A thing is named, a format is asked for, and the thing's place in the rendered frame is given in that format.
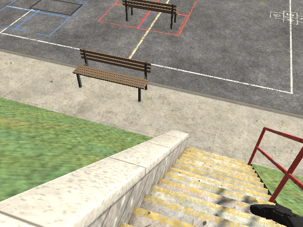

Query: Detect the stairs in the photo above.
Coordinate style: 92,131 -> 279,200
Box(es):
119,147 -> 287,227

